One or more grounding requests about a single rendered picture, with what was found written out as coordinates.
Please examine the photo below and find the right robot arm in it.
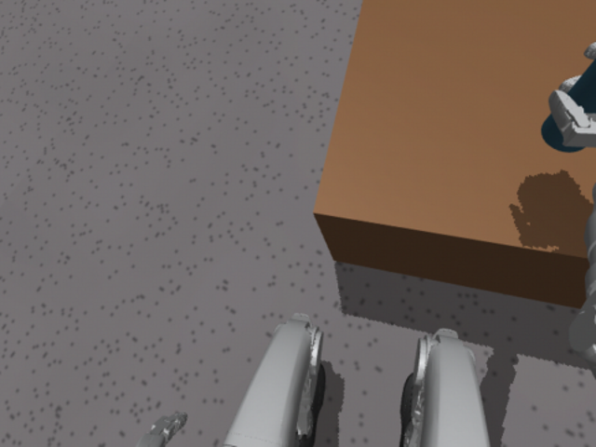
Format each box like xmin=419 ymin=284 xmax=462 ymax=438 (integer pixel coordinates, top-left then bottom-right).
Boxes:
xmin=569 ymin=183 xmax=596 ymax=380

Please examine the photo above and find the left robot foot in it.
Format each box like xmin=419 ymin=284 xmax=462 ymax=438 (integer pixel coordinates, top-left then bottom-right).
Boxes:
xmin=294 ymin=363 xmax=326 ymax=447

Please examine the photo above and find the left robot hand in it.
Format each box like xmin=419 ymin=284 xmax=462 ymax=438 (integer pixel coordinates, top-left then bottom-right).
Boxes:
xmin=134 ymin=413 xmax=187 ymax=447

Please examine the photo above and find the bottle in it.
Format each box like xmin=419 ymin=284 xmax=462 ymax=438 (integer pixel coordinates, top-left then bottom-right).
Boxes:
xmin=541 ymin=59 xmax=596 ymax=153

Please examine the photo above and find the right robot hand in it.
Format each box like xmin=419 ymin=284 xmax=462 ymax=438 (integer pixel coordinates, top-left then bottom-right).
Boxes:
xmin=549 ymin=42 xmax=596 ymax=147

